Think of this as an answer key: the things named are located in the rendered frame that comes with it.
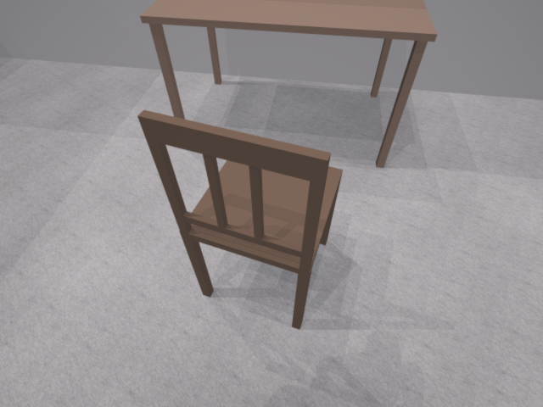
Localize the chair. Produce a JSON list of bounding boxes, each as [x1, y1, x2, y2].
[[137, 110, 343, 329]]

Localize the table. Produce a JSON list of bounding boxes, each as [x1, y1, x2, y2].
[[140, 0, 438, 168]]

